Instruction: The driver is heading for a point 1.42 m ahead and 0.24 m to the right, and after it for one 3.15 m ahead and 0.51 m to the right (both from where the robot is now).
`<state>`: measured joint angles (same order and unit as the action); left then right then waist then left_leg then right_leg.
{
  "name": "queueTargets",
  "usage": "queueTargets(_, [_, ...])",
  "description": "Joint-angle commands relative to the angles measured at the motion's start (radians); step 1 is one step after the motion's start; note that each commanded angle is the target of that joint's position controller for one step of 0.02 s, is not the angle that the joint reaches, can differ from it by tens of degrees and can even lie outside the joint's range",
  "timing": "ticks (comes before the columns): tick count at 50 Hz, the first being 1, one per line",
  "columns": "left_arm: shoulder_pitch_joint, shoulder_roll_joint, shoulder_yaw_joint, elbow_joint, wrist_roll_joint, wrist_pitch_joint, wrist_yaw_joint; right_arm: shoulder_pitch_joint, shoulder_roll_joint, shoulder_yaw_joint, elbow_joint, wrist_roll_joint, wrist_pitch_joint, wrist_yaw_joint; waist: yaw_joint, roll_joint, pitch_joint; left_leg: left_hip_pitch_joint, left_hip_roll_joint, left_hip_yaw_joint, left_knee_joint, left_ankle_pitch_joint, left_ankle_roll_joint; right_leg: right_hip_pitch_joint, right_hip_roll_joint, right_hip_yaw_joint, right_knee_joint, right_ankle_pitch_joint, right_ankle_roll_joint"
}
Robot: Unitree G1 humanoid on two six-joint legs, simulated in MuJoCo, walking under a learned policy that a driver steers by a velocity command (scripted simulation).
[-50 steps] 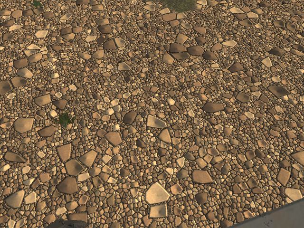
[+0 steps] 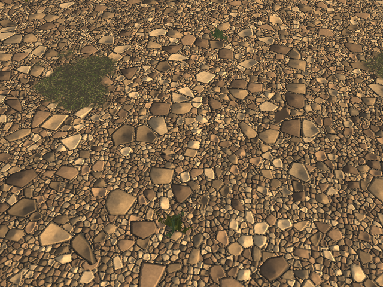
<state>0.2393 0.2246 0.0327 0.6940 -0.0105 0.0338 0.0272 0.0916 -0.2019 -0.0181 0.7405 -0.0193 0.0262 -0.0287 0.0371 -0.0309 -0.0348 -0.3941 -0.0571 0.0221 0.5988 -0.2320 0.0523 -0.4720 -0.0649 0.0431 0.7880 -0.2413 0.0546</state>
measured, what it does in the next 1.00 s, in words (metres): walks ahead: right foot, then left foot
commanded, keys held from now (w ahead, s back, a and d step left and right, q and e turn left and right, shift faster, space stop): e+shift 0.34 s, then shift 0.06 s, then w+shift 0.04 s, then w+q+shift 0.56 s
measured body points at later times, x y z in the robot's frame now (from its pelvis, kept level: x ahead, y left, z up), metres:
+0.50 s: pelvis +0.05 -0.02 +0.01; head +0.07 -0.02 +0.46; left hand +0.31 +0.18 -0.07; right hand +0.09 -0.33 -0.08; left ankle +0.09 +0.07 -0.72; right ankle +0.01 -0.14 -0.69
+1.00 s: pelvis +0.24 -0.11 +0.01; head +0.25 -0.12 +0.46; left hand +0.30 +0.17 -0.10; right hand +0.35 -0.40 -0.10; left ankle +0.30 +0.00 -0.63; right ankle +0.11 -0.22 -0.72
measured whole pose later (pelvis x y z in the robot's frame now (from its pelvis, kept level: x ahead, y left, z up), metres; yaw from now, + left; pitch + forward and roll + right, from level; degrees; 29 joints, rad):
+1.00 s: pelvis +0.24 -0.11 +0.01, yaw -5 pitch +3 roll -2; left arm 0.40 0.28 0.05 0.77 0.04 -0.08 0.00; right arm 0.22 -0.33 -0.09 0.75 -0.04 0.01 0.09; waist 0.03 0.06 -0.03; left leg -0.75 0.05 0.00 1.22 -0.21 0.07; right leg -0.02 -0.01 -0.12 0.32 -0.35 0.02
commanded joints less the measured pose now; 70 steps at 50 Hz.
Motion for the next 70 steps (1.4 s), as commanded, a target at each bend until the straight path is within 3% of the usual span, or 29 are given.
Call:
queueTargets(1, [-0.058,0.127,0.049,-0.105,0.014,-0.016,-0.015,0.078,-0.185,-0.069,-0.042,0.018,0.004,-0.016,-0.059,0.165,0.017,0.079,0.294,-0.237,-0.172,-0.095,0.118,0.028,0.031,-0.046,-0.122,-0.006,-0.072])
queueTargets(3, [-0.017,0.196,0.078,-0.108,0.019,-0.017,-0.011,0.115,-0.147,-0.075,-0.071,0.005,-0.004,-0.024,-0.102,-0.099,-0.007,-0.027,0.132,-0.046,0.09,-0.15,-0.019,0.116,-0.064,0.185,-0.236,0.307,-0.178])
queueTargets(4, [0.067,0.244,0.099,-0.101,0.014,-0.016,-0.008,-0.041,-0.133,-0.074,-0.123,0.011,-0.01,-0.023,-0.01,-0.251,0.018,-0.223,-0.009,0.07,0.308,-0.218,-0.093,0.206,-0.176,0.448,-0.399,0.293,-0.305])
queueTargets(5, [0.177,0.255,0.099,-0.088,0.038,-0.029,-0.009,-0.189,-0.122,-0.076,-0.174,0.019,-0.018,-0.024,0.075,-0.254,-0.002,-0.412,-0.057,-0.066,0.524,-0.429,-0.094,0.339,-0.254,0.664,-0.493,0.271,-0.398])
queueTargets(6, [0.16,0.25,0.096,-0.093,0.052,-0.044,-0.005,-0.16,-0.099,-0.077,-0.17,0.023,-0.022,-0.021,0.037,-0.192,-0.03,-0.474,-0.036,-0.154,0.654,-0.413,-0.085,0.397,-0.243,0.644,-0.462,0.261,-0.384])
queueTargets(10, [-0.061,0.214,0.099,-0.158,-0.018,-0.004,0.018,-0.112,-0.101,-0.08,-0.144,0.003,-0.016,-0.018,-0.051,-0.062,-0.083,-0.316,-0.011,-0.123,0.485,-0.145,-0.107,0.298,-0.074,0.368,-0.361,0.367,-0.238])
queueTargets(20, [-0.06,0.237,0.108,-0.182,-0.018,0.015,0.019,-0.016,-0.159,-0.095,-0.091,0.021,-0.049,0.037,-0.051,-0.175,-0.102,0.102,-0.015,-0.113,-0.15,0.0,-0.073,0.191,-0.011,0.494,-0.35,0.053,-0.209])
queueTargets(21, [-0.034,0.198,0.095,-0.172,-0.017,0.012,0.019,0.038,-0.176,-0.104,-0.075,0.019,-0.052,0.037,-0.059,-0.13,-0.144,0.266,0.046,-0.132,-0.206,0.029,-0.047,0.093,0.031,0.457,-0.306,-0.141,-0.176])
queueTargets(22, [0.023,0.11,0.067,-0.157,-0.001,0.011,0.012,0.111,-0.208,-0.111,-0.073,0.007,-0.049,0.035,-0.063,0.067,-0.203,0.454,0.234,-0.337,-0.244,-0.167,0.024,-0.088,0.145,0.31,-0.057,-0.402,-0.12])
queueTargets(23, [-0.007,0.113,0.065,-0.204,-0.031,-0.011,0.016,0.18,-0.288,-0.126,-0.044,-0.024,-0.056,0.049,-0.067,0.326,-0.113,0.426,0.366,-0.716,-0.391,-0.583,0.166,-0.343,0.238,0.205,0.133,-0.381,-0.103])
queueTargets(24, [-0.023,0.171,0.076,-0.189,-0.02,-0.036,0.017,0.141,-0.252,-0.116,-0.06,-0.007,-0.074,0.052,-0.055,0.277,-0.008,0.351,0.399,-0.795,-0.433,-0.686,0.216,-0.4,0.159,0.248,0.245,-0.281,-0.09])
queueTargets(27, [-0.067,0.205,0.082,-0.161,0.034,-0.076,0.003,0.123,-0.217,-0.098,-0.064,0.049,-0.077,0.032,-0.048,0.133,0.047,0.274,0.302,-0.611,-0.427,-0.453,0.171,-0.353,0.045,0.101,0.242,-0.042,-0.036])
queueTargets(31, [-0.19,0.092,0.041,-0.189,0.015,-0.131,-0.002,0.208,-0.218,-0.097,-0.053,0.049,-0.077,0.018,-0.098,0.151,0.075,0.129,0.179,-0.441,-0.425,-0.202,0.15,-0.158,0.065,-0.009,-0.009,0.055,0.006])
queueTargets(32, [-0.172,0.078,0.019,-0.167,0.088,-0.09,-0.057,0.27,-0.27,-0.112,-0.003,-0.015,-0.065,0.047,-0.1,0.158,0.065,0.109,0.121,-0.399,-0.4,-0.25,0.118,-0.056,0.102,-0.056,-0.091,-0.014,0.003])
queueTargets(36, [-0.133,0.106,0.031,-0.154,0.038,-0.08,-0.058,0.267,-0.26,-0.12,-0.002,0.0,-0.052,0.073,-0.06,0.225,0.059,0.006,0.123,-0.45,-0.365,-0.247,0.121,0.243,0.136,-0.051,-0.302,-0.009,-0.005])
queueTargets(38, [0.0,0.168,0.049,-0.112,0.046,-0.108,-0.022,0.253,-0.228,-0.116,-0.004,0.005,-0.062,0.067,0.02,0.131,0.015,-0.165,0.077,-0.41,-0.204,-0.252,0.087,0.567,0.06,0.007,-0.37,-0.001,-0.041])
queueTargets(40, [0.228,0.377,0.1,-0.068,0.081,-0.108,0.006,0.185,-0.083,-0.068,-0.1,0.046,-0.092,0.063,0.12,-0.269,-0.154,-0.513,-0.053,-0.143,0.343,-0.323,0.032,0.86,-0.402,0.605,-0.571,-0.555,-0.163])
queueTargets(41, [0.187,0.314,0.095,-0.055,0.08,-0.103,0.005,0.135,-0.16,-0.076,-0.097,0.012,-0.079,0.057,0.101,-0.14,-0.095,-0.563,0.059,-0.123,0.511,-0.239,0.041,0.741,-0.42,0.649,-0.552,-0.6,-0.196])
queueTargets(43, [0.114,0.181,0.051,-0.055,0.065,-0.108,-0.014,0.145,-0.163,-0.08,-0.061,-0.02,-0.064,0.08,0.045,-0.068,0.011,-0.545,0.1,-0.106,0.582,-0.12,0.031,0.609,-0.282,0.384,-0.557,-0.405,-0.151])
queueTargets(49, [0.158,0.119,0.032,0.037,0.041,-0.138,-0.026,0.027,-0.128,-0.062,-0.092,-0.024,-0.027,0.122,-0.006,-0.098,0.14,-0.59,0.151,-0.072,0.654,0.063,0.011,0.489,-0.199,-0.002,-0.638,0.063,-0.133])
queueTargets(54, [0.15,0.148,0.038,0.09,0.043,-0.147,-0.017,-0.158,-0.118,-0.03,-0.155,-0.018,-0.028,0.146,-0.02,-0.053,0.217,-0.416,0.142,0.073,0.346,0.168,0.064,0.412,-0.169,-0.244,-0.707,0.321,-0.104])
queueTargets(56, [0.172,0.189,0.042,0.112,0.042,-0.146,-0.013,-0.171,-0.108,-0.019,-0.163,-0.014,-0.028,0.142,-0.032,-0.05,0.185,-0.252,0.069,0.169,0.236,0.131,0.12,0.451,-0.161,-0.311,-0.62,0.808,-0.096])
queueTargets(59, [0.184,0.291,0.056,0.135,0.059,-0.122,-0.001,0.193,-0.179,-0.047,-0.067,-0.015,-0.036,0.11,-0.22,-0.117,-0.042,0.202,-0.056,0.133,0.185,-0.041,0.188,0.466,-0.233,-0.28,-0.158,1.302,-0.13])
queueTargets(60, [0.165,0.286,0.05,0.136,0.05,-0.118,-0.003,0.397,-0.234,-0.076,0.005,-0.025,-0.039,0.091,-0.32,-0.07,-0.136,0.512,-0.053,0.057,0.059,-0.006,0.206,0.313,-0.207,-0.281,0.129,1.148,-0.136])
queueTargets(61, [0.2,0.158,0.024,0.122,0.062,-0.114,-0.021,0.374,-0.329,-0.1,0.025,-0.029,-0.039,0.067,-0.223,0.156,-0.17,0.72,0.166,-0.217,0.038,-0.24,0.189,0.027,-0.067,-0.252,0.54,-0.016,-0.126])
queueTargets(62, [0.273,0.111,0.005,0.042,0.003,-0.125,-0.033,0.341,-0.406,-0.105,-0.024,-0.026,-0.042,0.06,-0.139,0.324,-0.393,0.899,0.437,-0.818,-0.217,-0.431,0.265,-0.228,0.053,-0.053,0.805,-0.281,-0.116])
queueTargets(63, [0.089,0.217,0.027,0.037,0.0,-0.135,-0.028,0.338,-0.345,-0.106,-0.019,-0.027,-0.041,0.048,-0.219,0.096,-0.271,0.781,0.389,-0.736,-0.315,-0.399,0.212,-0.302,0.029,0.03,0.805,-0.107,-0.135])
queueTargets(65, [0.089,0.16,0.014,0.062,0.003,-0.133,-0.032,0.257,-0.259,-0.082,0.022,-0.035,-0.076,0.034,-0.104,-0.018,0.007,0.414,0.359,-0.481,-0.338,-0.167,0.164,-0.247,-0.042,0.042,0.673,-0.012,-0.138])
queueTargets(70, [0.141,0.094,0.019,0.144,0.016,-0.048,-0.071,0.221,-0.149,-0.046,0.071,0.004,-0.145,0.046,-0.001,0.045,0.135,0.199,0.214,-0.072,-0.459,0.12,-0.013,-0.174,-0.073,0.055,0.499,0.107,-0.121])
